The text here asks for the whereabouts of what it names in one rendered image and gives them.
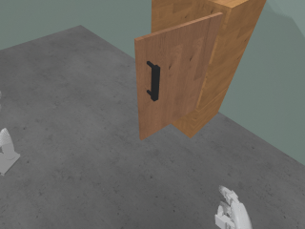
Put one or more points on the right robot hand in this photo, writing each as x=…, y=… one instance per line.
x=236, y=216

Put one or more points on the cupboard door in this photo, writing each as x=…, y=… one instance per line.
x=183, y=53

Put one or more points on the left robot hand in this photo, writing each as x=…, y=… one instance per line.
x=9, y=158

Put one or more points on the handle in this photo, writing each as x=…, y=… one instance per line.
x=155, y=80

